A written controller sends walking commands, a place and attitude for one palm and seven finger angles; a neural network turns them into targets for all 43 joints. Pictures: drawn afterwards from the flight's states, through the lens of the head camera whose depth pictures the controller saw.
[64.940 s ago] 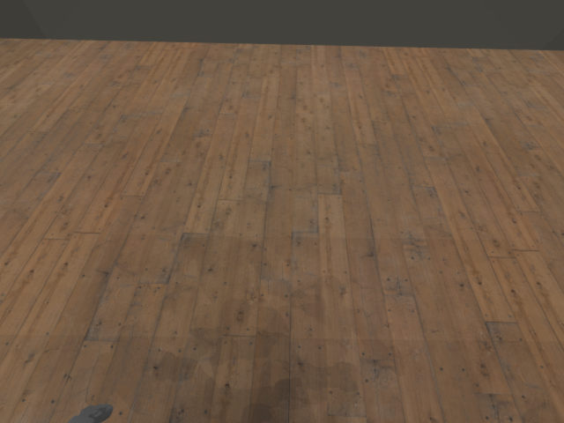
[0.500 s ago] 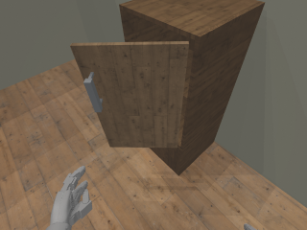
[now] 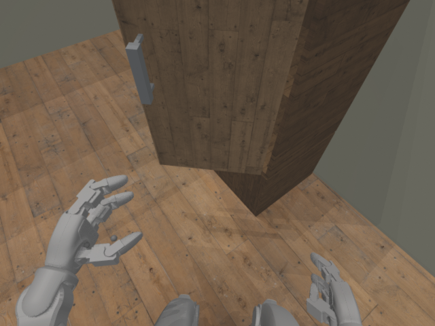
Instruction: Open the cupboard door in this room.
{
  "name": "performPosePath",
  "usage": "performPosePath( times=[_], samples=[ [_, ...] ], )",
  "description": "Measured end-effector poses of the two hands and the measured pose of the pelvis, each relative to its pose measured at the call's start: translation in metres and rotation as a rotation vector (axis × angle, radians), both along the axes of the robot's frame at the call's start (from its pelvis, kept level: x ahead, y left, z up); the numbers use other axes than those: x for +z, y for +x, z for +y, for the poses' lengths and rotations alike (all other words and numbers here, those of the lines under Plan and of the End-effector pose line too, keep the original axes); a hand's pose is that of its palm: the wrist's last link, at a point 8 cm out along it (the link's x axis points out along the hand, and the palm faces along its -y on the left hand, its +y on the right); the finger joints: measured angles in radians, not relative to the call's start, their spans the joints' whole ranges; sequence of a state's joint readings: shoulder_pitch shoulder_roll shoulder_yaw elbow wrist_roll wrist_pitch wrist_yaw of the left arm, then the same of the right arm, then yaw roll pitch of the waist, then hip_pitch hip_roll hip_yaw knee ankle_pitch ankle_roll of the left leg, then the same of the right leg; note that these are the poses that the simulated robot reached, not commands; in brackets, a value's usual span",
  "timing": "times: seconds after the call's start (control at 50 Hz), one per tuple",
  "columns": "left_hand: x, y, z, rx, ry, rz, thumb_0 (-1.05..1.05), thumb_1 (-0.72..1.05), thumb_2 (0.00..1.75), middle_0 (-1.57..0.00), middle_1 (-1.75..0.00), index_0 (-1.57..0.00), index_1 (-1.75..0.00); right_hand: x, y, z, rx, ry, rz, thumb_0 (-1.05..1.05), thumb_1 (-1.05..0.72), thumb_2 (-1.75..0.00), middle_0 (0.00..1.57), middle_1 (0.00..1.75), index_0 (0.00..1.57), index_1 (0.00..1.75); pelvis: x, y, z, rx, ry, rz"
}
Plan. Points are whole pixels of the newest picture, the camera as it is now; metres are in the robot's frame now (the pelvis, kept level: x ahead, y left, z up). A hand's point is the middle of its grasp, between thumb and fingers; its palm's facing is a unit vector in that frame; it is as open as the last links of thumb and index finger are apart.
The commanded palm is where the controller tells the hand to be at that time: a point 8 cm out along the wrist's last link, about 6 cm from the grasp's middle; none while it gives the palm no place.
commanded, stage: raise the hand with hooked fingers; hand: left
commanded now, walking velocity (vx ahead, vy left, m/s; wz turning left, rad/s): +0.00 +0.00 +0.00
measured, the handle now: (143, 70) +0.61 +0.23 +0.10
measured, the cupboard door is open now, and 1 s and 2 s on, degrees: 46 46 46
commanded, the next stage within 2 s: move the hooked fingers beside the handle in 1.40 s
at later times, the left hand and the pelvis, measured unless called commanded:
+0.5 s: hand (79, 203) +0.28 +0.25 +0.09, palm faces -0.02 -1.00 -0.07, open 13.2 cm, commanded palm +0.26 +0.30 +0.09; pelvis +0.02 +0.02 +0.03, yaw -1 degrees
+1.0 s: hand (52, 163) +0.33 +0.29 +0.13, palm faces -0.01 -1.00 -0.04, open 14.0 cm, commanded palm +0.29 +0.34 +0.12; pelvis +0.02 +0.02 +0.05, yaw -1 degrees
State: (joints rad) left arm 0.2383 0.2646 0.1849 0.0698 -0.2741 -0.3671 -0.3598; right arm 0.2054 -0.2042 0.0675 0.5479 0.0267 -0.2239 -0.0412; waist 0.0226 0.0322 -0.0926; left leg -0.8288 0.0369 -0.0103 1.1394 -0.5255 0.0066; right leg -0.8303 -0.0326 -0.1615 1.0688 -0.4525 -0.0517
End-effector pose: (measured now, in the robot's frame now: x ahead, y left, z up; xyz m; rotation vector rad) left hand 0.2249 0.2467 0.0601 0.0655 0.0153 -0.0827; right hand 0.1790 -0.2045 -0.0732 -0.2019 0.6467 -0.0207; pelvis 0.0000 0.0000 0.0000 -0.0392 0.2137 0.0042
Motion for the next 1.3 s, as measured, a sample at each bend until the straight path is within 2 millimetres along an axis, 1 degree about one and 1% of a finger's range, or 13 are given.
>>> performPosePath(
  times=[0.06,0.12,0.16,0.22,0.3,0.38,0.52,0.64,0.7,0.78,0.96,1.12,1.3],
  samples=[
    [0.004,0.011,0.003,-0.001,-0.010,0.055,0.01,0.21,0.60,-0.25,-0.74,-0.25,-0.74,-0.001,-0.024,-0.002,-0.058,0.013,0.053,0.02,-0.90,-0.89,0.21,0.30,0.21,0.30,0.008,0.002,0.004,-0.012,0.007,-0.004],
    [0.011,0.014,0.010,0.029,-0.008,0.062,0.01,0.14,0.57,-0.26,-0.78,-0.26,-0.78,0.003,-0.043,-0.010,-0.105,-0.001,0.083,0.02,-0.90,-0.89,0.21,0.30,0.21,0.30,0.015,0.005,0.007,-0.024,0.014,-0.008],
    [0.015,0.015,0.015,0.050,0.001,0.049,0.01,0.09,0.55,-0.26,-0.81,-0.26,-0.81,0.007,-0.050,-0.017,-0.122,-0.023,0.094,0.02,-0.90,-0.89,0.21,0.30,0.21,0.30,0.018,0.006,0.009,-0.027,0.016,-0.009],
    [0.018,0.017,0.024,0.065,0.011,0.026,0.01,0.03,0.52,-0.26,-0.86,-0.27,-0.86,0.013,-0.055,-0.029,-0.132,-0.065,0.103,0.02,-0.90,-0.89,0.21,0.30,0.21,0.30,0.020,0.008,0.012,-0.029,0.018,-0.012],
    [0.020,0.020,0.034,0.063,0.008,0.013,0.01,-0.07,0.48,-0.27,-0.92,-0.27,-0.92,0.023,-0.049,-0.040,-0.137,-0.114,0.086,0.02,-0.90,-0.90,0.20,0.30,0.20,0.30,0.023,0.011,0.015,-0.027,0.015,-0.019],
    [0.023,0.024,0.042,0.058,0.002,0.005,0.00,-0.16,0.44,-0.28,-0.98,-0.28,-0.98,0.035,-0.035,-0.043,-0.128,-0.140,0.045,0.02,-0.90,-0.90,0.20,0.30,0.20,0.30,0.026,0.014,0.017,-0.023,0.010,-0.029],
    [0.036,0.036,0.057,0.067,-0.001,-0.013,0.00,-0.33,0.37,-0.29,-1.08,-0.29,-1.08,0.048,-0.006,-0.026,-0.082,-0.119,-0.023,0.02,-0.90,-0.90,0.20,0.30,0.20,0.30,0.032,0.018,0.020,-0.018,0.006,-0.048],
    [0.044,0.048,0.073,0.078,-0.009,-0.001,0.00,-0.44,0.33,-0.30,-1.15,-0.30,-1.15,0.050,0.006,-0.009,-0.047,-0.086,-0.027,0.01,-0.90,-0.90,0.20,0.30,0.20,0.30,0.037,0.022,0.022,-0.017,0.003,-0.057],
    [0.049,0.053,0.080,0.080,-0.013,-0.002,0.00,-0.46,0.31,-0.30,-1.17,-0.30,-1.17,0.049,0.006,-0.004,-0.037,-0.078,-0.014,0.01,-0.90,-0.89,0.20,0.30,0.21,0.30,0.039,0.023,0.022,-0.017,0.002,-0.060],
    [0.056,0.061,0.087,0.077,-0.012,-0.008,-0.01,-0.49,0.30,-0.30,-1.19,-0.30,-1.19,0.047,0.001,-0.004,-0.038,-0.079,0.013,0.01,-0.90,-0.89,0.21,0.30,0.21,0.30,0.041,0.024,0.023,-0.017,0.002,-0.064],
    [0.069,0.079,0.101,0.077,-0.018,-0.013,-0.01,-0.50,0.30,-0.30,-1.20,-0.30,-1.19,0.046,-0.020,-0.018,-0.082,-0.107,0.075,0.02,-0.90,-0.89,0.21,0.30,0.21,0.30,0.045,0.025,0.023,-0.023,0.004,-0.069],
    [0.063,0.083,0.093,0.052,-0.030,0.004,-0.01,-0.50,0.30,-0.30,-1.20,-0.30,-1.20,0.049,-0.032,-0.030,-0.114,-0.123,0.094,0.02,-0.90,-0.89,0.20,0.30,0.20,0.30,0.047,0.025,0.023,-0.034,0.009,-0.067],
    [0.062,0.081,0.089,0.071,-0.023,-0.006,-0.01,-0.50,0.30,-0.30,-1.20,-0.31,-1.20,0.049,-0.031,-0.030,-0.114,-0.117,0.090,0.02,-0.90,-0.90,0.20,0.30,0.20,0.30,0.047,0.024,0.020,-0.034,0.010,-0.071]
  ],
)
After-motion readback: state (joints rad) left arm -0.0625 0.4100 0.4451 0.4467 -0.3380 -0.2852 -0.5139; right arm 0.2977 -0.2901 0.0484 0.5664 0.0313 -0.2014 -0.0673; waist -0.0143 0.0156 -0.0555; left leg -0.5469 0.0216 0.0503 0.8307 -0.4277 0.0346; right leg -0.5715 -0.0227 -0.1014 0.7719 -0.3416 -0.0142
